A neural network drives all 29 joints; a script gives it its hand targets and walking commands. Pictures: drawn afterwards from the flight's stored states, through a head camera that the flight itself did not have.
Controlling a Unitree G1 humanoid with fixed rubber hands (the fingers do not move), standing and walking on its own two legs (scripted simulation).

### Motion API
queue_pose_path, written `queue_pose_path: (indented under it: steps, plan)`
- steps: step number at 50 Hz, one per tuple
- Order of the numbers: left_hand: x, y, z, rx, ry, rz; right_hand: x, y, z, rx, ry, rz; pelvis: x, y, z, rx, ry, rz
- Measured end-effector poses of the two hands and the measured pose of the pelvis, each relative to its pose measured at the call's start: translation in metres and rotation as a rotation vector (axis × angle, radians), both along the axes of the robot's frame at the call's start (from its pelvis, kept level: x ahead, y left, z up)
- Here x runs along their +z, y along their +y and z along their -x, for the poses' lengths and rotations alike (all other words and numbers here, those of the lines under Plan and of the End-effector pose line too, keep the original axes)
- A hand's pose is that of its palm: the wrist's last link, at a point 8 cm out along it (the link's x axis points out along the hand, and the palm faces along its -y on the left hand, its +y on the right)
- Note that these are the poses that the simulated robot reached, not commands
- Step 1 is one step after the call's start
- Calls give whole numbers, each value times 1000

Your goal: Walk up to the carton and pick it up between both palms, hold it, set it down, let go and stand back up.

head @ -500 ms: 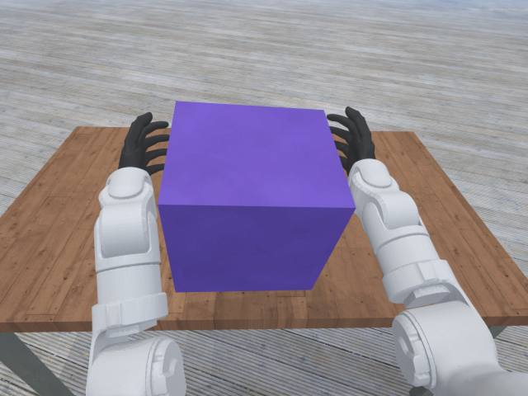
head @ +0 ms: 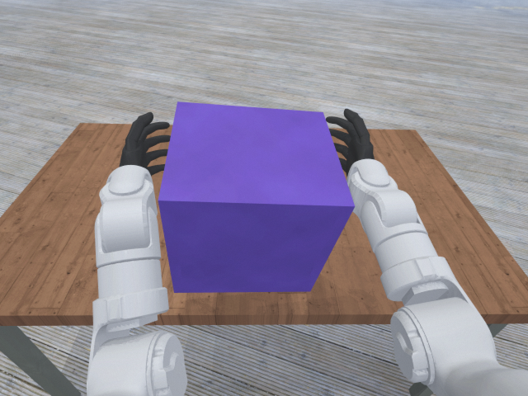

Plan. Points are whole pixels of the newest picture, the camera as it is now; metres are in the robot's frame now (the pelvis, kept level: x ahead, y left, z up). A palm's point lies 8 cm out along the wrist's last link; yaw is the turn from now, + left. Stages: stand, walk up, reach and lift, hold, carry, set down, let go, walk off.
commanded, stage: hold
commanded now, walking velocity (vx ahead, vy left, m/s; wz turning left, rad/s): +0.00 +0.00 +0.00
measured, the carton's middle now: (248, 202) +0.37 +0.01 +0.13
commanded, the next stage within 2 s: none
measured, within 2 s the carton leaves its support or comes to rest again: neither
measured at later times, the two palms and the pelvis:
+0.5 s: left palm (140, 168) +0.37 +0.17 +0.21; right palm (357, 158) +0.38 -0.15 +0.21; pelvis +0.01 +0.00 +0.00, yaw +0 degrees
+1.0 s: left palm (139, 167) +0.36 +0.17 +0.21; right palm (357, 157) +0.38 -0.15 +0.21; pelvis +0.00 +0.00 +0.00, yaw +0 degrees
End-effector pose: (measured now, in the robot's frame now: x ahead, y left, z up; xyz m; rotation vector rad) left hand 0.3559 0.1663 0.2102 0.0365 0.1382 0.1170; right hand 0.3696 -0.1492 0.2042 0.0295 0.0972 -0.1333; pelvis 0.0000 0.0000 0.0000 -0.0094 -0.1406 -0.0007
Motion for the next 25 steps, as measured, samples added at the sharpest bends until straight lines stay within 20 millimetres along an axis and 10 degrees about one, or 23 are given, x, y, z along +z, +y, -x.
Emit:
queue_pose_path:
  steps: [25]
  plan:
    - [-5, -1, -10, -11, -4, 14, 2, -1, -8, -9, -5, 9, 0, 0, -7, 6, 6, 3]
